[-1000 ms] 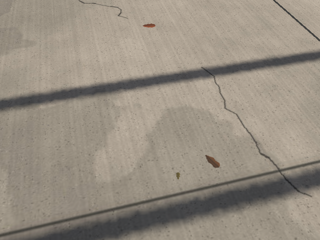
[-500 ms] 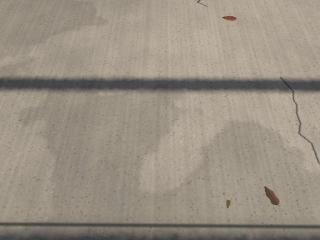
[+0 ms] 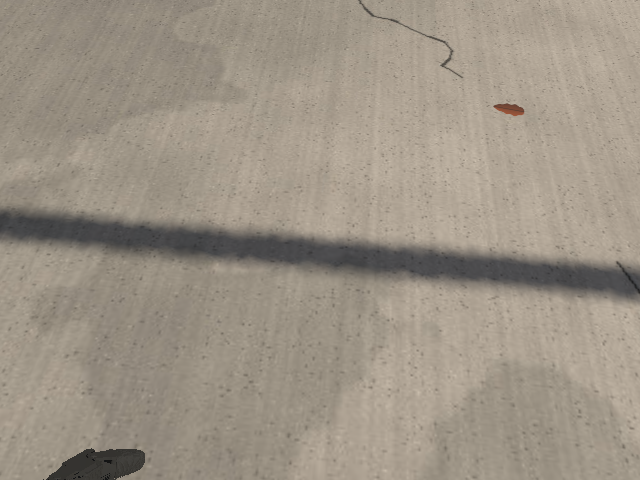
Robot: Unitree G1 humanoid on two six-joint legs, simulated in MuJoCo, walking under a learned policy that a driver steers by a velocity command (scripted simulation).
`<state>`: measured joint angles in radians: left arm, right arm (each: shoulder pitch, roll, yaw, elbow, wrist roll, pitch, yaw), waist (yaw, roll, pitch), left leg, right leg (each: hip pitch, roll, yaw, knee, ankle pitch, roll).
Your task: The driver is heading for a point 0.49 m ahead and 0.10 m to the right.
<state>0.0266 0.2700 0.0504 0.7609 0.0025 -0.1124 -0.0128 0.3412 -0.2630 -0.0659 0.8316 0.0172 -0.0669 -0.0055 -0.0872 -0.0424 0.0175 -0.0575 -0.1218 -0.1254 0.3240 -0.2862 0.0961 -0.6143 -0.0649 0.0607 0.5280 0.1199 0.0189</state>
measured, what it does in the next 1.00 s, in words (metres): walks ahead: right foot, then left foot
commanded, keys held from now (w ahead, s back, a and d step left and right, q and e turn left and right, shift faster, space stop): w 0.40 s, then w+e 0.04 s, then no key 0.56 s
